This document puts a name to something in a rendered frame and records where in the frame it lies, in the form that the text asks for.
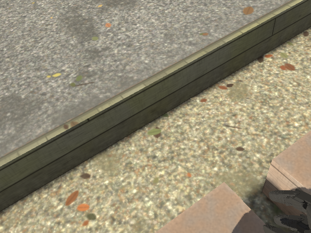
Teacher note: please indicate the robot right hand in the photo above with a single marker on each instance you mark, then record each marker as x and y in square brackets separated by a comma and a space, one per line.
[299, 200]

